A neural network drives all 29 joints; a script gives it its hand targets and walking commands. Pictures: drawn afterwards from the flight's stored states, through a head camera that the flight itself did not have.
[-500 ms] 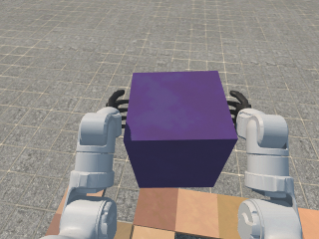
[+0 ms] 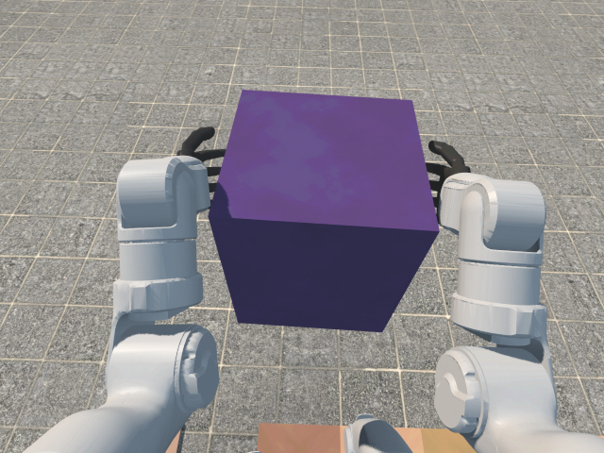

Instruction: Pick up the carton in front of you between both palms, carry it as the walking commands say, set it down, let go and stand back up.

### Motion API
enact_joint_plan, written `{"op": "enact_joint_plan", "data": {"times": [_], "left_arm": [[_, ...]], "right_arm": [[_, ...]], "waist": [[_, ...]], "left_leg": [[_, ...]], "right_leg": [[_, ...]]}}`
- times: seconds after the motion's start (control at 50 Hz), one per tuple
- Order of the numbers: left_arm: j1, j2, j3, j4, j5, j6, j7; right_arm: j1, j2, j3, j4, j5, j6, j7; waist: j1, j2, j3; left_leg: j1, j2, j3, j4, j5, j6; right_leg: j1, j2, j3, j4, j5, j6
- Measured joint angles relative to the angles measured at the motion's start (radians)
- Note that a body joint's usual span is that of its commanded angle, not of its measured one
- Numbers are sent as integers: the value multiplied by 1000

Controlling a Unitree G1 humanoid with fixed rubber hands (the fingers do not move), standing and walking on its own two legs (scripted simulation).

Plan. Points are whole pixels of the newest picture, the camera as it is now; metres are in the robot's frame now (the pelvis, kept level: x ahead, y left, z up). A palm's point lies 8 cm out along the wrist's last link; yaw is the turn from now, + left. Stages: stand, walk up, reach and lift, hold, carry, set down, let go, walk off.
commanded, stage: carry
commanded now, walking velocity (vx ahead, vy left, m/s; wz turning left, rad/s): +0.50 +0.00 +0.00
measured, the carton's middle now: (317, 220) +0.40 -0.01 +0.07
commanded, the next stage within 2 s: none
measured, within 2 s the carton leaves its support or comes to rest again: neither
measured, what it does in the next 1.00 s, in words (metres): goes down: right foot, then left foot 0.05 m lower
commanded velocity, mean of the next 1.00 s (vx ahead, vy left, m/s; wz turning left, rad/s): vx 0.50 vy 0.00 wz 0.00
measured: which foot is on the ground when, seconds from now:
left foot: down 0.00-0.20, up 0.22-0.60, down 0.62-1.00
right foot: up 0.00-0.16, down 0.18-0.62, up 0.64-1.00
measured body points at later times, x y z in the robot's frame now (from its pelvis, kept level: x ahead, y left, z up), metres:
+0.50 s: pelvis +0.27 -0.02 +0.01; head +0.31 -0.04 +0.45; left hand +0.64 +0.15 +0.12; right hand +0.66 -0.15 +0.11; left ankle +0.41 +0.11 -0.69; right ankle +0.19 -0.11 -0.73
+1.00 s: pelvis +0.57 +0.02 -0.04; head +0.61 +0.03 +0.41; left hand +0.94 +0.16 +0.03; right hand +0.92 -0.15 +0.03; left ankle +0.50 +0.08 -0.78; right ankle +0.71 -0.12 -0.71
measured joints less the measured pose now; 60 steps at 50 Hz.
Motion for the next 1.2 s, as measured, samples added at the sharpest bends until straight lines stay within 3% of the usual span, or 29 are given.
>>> {"op": "enact_joint_plan", "data": {"times": [0.08,0.16,0.18,0.22,0.28,0.38,0.48,0.56,0.62,0.66,0.68,0.72,0.76,0.94,1.1,1.14,1.2], "left_arm": [[12,-30,29,-96,14,-4,0],[16,-43,42,-95,32,-15,-7],[12,-46,40,-77,37,-23,-10],[11,-54,26,-32,51,-49,-14],[47,-63,10,27,59,-64,-15],[136,-61,-7,41,31,-92,-16],[181,-58,-32,34,8,-140,-16],[197,-56,-61,47,0,-170,-16],[206,-44,-82,78,-5,-183,-16],[193,-18,-92,114,-14,-192,-19],[188,-9,-89,138,-14,-201,-22],[202,-7,-90,166,-13,-203,-23],[225,-15,-102,162,-5,-192,-22],[298,-59,-87,4,23,-198,-18],[308,-68,-70,-99,29,-197,-18],[286,-69,-73,-85,32,-195,-18],[250,-74,-76,-34,45,-197,-18]], "right_arm": [[3,12,-11,-74,5,-10,-6],[-3,10,-14,-58,5,-21,-6],[-8,0,-12,-44,8,-22,-5],[-12,-23,-14,-2,16,-34,1],[0,-31,-16,70,9,-39,10],[37,-8,-2,110,-21,-52,13],[91,10,5,66,-37,-80,16],[131,16,1,40,-42,-98,21],[146,20,1,66,-51,-116,29],[143,32,4,108,-63,-146,34],[142,37,9,134,-70,-164,36],[164,39,21,167,-69,-178,38],[204,34,37,159,-54,-176,38],[281,31,69,45,-3,-216,27],[239,15,90,5,18,-221,20],[215,-4,90,12,26,-208,20],[177,-32,79,58,43,-196,20]], "waist": [[-19,8,11],[-10,21,-27],[-1,28,-39],[26,49,-48],[63,33,-60],[109,27,-57],[140,46,-57],[154,65,-76],[140,78,-96],[114,34,-111],[98,8,-106],[74,-3,-98],[57,-2,-83],[-2,7,-27],[-19,20,-64],[-9,31,-81],[23,51,-72]], "left_leg": [[69,4,-2,-33,-44,-16],[128,17,-7,12,-140,-44],[125,24,-12,65,-174,-49],[63,31,-55,270,-204,-49],[-56,4,-92,511,-253,-44],[-184,19,-106,416,-137,-66],[-237,48,-115,180,150,-72],[-170,51,-88,-74,379,-43],[-48,55,-53,-196,442,-21],[-14,24,-37,-130,177,-10],[-30,4,-29,-69,108,1],[-36,-11,-22,-8,71,17],[-18,-20,-21,7,37,24],[144,-43,-30,-82,-60,25],[346,-34,-56,-130,-199,-16],[340,-24,-64,6,-255,-33],[171,-15,-105,425,-246,-60]], "right_leg": [[-4,-11,-11,-250,91,8],[101,12,-63,-469,256,-14],[129,18,-72,-497,303,-22],[138,33,-82,-437,237,-30],[189,30,-69,-439,152,-26],[309,23,-58,-529,123,-20],[419,36,-59,-557,51,-6],[502,53,-61,-512,-52,14],[518,63,-66,-332,-47,37],[446,30,-38,-99,-81,33],[386,23,-6,22,-102,32],[263,20,16,182,-79,27],[151,5,11,224,-37,28],[-141,-53,-27,-5,152,35],[21,11,-108,-490,386,-20],[120,32,-138,-577,385,-39],[138,45,-153,-499,276,-66]]}}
